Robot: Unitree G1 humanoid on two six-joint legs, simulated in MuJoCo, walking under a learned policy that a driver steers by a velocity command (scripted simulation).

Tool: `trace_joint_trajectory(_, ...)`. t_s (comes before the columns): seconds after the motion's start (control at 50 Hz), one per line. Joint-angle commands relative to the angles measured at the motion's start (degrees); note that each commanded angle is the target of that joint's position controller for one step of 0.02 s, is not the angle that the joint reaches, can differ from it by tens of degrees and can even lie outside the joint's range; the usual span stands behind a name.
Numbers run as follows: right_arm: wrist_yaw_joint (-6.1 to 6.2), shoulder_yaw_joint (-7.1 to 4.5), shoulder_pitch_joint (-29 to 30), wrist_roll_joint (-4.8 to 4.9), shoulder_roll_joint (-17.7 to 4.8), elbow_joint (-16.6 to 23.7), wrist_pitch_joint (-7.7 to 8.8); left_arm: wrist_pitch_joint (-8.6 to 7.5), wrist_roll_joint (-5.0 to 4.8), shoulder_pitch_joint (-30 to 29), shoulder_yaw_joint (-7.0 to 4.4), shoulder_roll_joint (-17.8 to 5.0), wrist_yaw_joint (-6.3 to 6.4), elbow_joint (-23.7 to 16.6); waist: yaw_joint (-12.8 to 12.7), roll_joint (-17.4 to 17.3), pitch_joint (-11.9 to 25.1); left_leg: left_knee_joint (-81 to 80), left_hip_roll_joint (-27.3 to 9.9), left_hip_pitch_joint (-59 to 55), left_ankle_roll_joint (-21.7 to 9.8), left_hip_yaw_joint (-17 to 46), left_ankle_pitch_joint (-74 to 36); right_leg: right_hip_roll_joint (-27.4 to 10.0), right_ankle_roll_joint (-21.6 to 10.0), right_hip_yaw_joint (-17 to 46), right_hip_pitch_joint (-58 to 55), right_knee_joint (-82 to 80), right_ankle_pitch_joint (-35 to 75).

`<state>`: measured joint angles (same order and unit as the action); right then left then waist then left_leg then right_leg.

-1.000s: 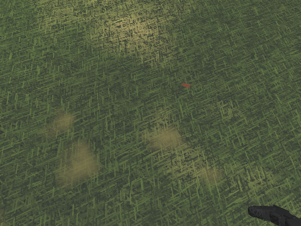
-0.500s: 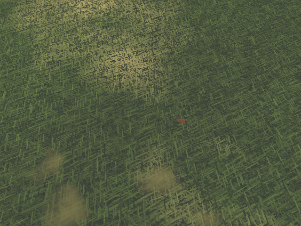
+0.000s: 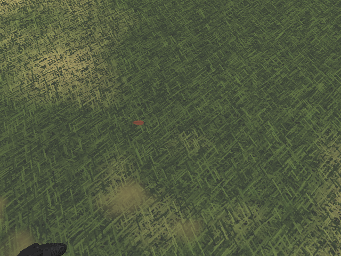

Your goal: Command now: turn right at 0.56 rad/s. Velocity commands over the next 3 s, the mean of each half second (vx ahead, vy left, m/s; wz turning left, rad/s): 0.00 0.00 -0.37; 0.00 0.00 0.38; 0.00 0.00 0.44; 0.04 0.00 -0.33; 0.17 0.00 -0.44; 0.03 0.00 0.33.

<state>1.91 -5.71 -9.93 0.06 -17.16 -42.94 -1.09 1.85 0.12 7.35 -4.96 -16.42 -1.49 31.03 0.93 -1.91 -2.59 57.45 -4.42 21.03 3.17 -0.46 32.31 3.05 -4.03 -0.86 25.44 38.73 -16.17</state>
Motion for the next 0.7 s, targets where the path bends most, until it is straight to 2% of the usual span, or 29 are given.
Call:
trace_joint_trajectory(0.02,-0.24,-0.80,4.34,0.27,-6.30,6.33,1.63,-2.65,0.87,5.06,-2.63,-10.83,0.24,-2.91,-3.54,7.95,13.22,19.64,3.41,21.53,0.08,7.07,2.03,-21.16,-15.86,30.79,-24.79,-16.67,31.74)
trace_joint_trajectory(0.04,0.49,-0.91,3.75,-0.40,-5.95,5.22,1.19,-2.23,-0.51,2.49,-2.39,-9.74,0.81,-2.59,-1.87,3.71,10.30,15.38,2.17,20.69,0.17,6.72,-2.76,-17.30,-12.03,26.10,-20.93,-16.79,27.01)
trace_joint_trajectory(0.06,0.97,-1.22,3.06,-0.94,-6.64,4.92,0.67,-1.71,-1.21,0.10,-2.15,-9.25,1.32,-2.65,-0.47,4.63,9.10,10.94,1.60,18.06,0.49,6.60,-6.57,-15.01,-10.03,23.36,-17.02,-17.09,25.17)
trace_joint_trajectory(0.08,0.76,-1.16,2.36,-1.01,-6.24,4.62,0.43,-1.25,-0.95,-0.87,-2.12,-9.48,1.74,-2.88,0.29,5.56,9.12,9.69,2.59,14.30,0.78,5.66,-9.02,-13.09,-9.26,21.71,-13.51,-17.59,25.05)
trace_joint_trajectory(0.12,0.13,-0.57,1.94,-0.60,-4.10,4.27,0.49,-0.83,-0.41,-0.58,-2.10,-9.45,2.35,-2.57,0.40,6.30,9.85,5.05,4.08,12.27,1.22,5.35,-11.78,-11.83,-9.11,21.00,-12.60,-18.22,22.68)
trace_joint_trajectory(0.16,0.05,-0.06,3.54,-0.57,-2.97,4.61,0.53,-0.62,-0.67,0.38,-2.10,-9.37,2.97,-1.86,-0.46,7.12,9.69,-1.22,4.60,11.94,1.58,6.17,-13.40,-11.28,-8.89,21.91,-12.97,-18.57,17.44)
trace_joint_trajectory(0.2,-0.05,0.13,4.61,-0.66,-2.82,4.83,0.59,-0.32,-0.68,0.13,-2.08,-9.44,3.40,-1.51,-0.93,8.38,9.38,-5.83,4.70,10.81,1.72,6.70,-14.91,-10.96,-8.48,22.97,-12.54,-19.04,10.42)
trace_joint_trajectory(0.26,-0.40,0.32,5.52,-0.38,-3.04,5.21,0.82,-0.04,-0.17,0.16,-1.63,-8.71,3.31,-0.87,-1.92,9.98,8.54,-10.78,4.25,6.53,1.48,6.23,-14.68,-10.88,-8.50,24.42,-9.88,-19.27,4.37)
trace_joint_trajectory(0.32,-0.97,0.37,5.91,-0.20,-3.31,6.05,1.49,0.13,0.15,0.47,-0.96,-7.91,2.65,-0.05,-2.65,10.80,7.70,-16.10,4.38,2.59,0.41,5.19,-11.88,-10.93,-8.75,26.26,-9.66,-17.81,5.01)
trace_joint_trajectory(0.36,-1.59,0.51,4.17,-0.17,-2.54,5.93,2.14,0.19,-0.05,-0.53,-0.23,-6.81,2.48,0.27,-1.11,10.49,7.75,-25.01,4.56,-2.78,-1.00,4.34,-15.11,-9.99,-7.63,26.51,-9.66,-15.81,7.56)
trace_joint_trajectory(0.38,-1.92,0.63,2.76,-0.46,-1.96,5.60,2.53,0.15,-0.25,-0.35,0.17,-5.94,2.52,0.70,0.10,9.87,7.58,-32.38,4.48,-7.39,-1.99,3.77,-20.82,-8.42,-5.91,25.38,-8.82,-14.53,8.59)
trace_joint_trajectory(0.4,-2.12,0.73,1.53,-1.54,-2.83,5.54,2.86,-0.23,0.36,1.99,0.98,-3.57,2.55,1.60,-0.23,7.07,8.79,-35.17,0.45,-12.84,-3.22,6.79,-27.66,-6.76,-2.70,22.89,-7.44,-12.62,6.20)
trace_joint_trajectory(0.42,-2.15,0.51,3.85,-2.48,-6.14,5.98,2.90,-0.84,1.25,6.99,1.23,-2.24,2.34,2.49,-5.42,-1.89,8.99,-34.95,-4.99,-12.87,-6.69,13.70,-34.85,-1.95,0.50,15.94,-7.12,-9.36,1.13)
trace_joint_trajectory(0.44,-2.38,1.31,6.00,-2.63,-2.97,5.48,2.86,-1.18,1.64,7.02,1.20,-2.45,2.23,2.98,-6.73,-7.55,8.54,-36.36,-5.52,-6.08,-9.91,15.48,-28.72,-1.24,3.07,12.11,-12.81,-11.15,-1.23)
trace_joint_trajectory(0.46,-2.54,1.88,7.14,-1.74,-0.85,6.35,2.90,-1.26,1.92,4.89,0.77,-4.48,2.16,3.35,-5.07,-6.57,6.90,-36.88,-3.10,-4.64,-9.06,13.97,-22.77,-1.42,4.14,11.51,-14.68,-11.45,0.80)
trace_joint_trajectory(0.5,-2.50,1.35,5.67,-0.75,-3.29,6.31,3.13,-1.16,1.61,1.76,0.31,-5.00,2.28,3.29,-3.11,-4.55,4.95,-36.27,-0.77,-4.43,-6.78,12.44,-19.62,-1.09,3.55,10.81,-14.54,-10.57,3.17)
trace_joint_trajectory(0.54,-1.94,0.86,4.16,-0.15,-5.29,6.41,3.36,-1.29,1.23,0.63,0.05,-5.06,2.46,2.67,-2.50,-4.20,3.31,-35.64,-0.89,-4.33,-7.13,13.89,-22.21,-1.30,3.16,10.41,-13.60,-10.43,5.43)
trace_joint_trajectory(0.62,-1.14,0.12,3.39,0.72,-6.45,8.11,2.07,-2.01,0.81,0.82,-0.52,-4.04,3.00,2.87,-1.69,-4.03,4.71,-33.60,-1.30,-6.82,-9.89,18.57,-29.22,-0.60,3.99,7.60,-12.17,-7.85,6.33)
trace_joint_trajectory(0.7,-0.93,-0.55,3.64,1.21,-7.17,10.06,0.60,-2.53,0.32,1.30,-1.32,-3.87,2.66,2.98,-1.30,-2.22,6.07,-30.64,-0.08,-6.85,-11.08,21.50,-32.06,-0.87,3.68,6.38,-12.33,-6.93,7.14)
